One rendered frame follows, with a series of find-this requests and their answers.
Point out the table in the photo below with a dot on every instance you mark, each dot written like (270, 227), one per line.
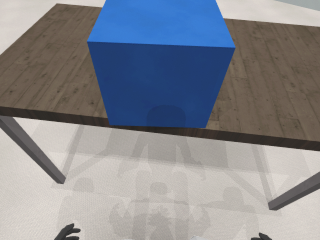
(270, 94)

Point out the carton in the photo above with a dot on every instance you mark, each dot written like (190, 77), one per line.
(160, 63)

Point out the robot left hand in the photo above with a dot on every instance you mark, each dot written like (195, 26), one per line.
(67, 230)

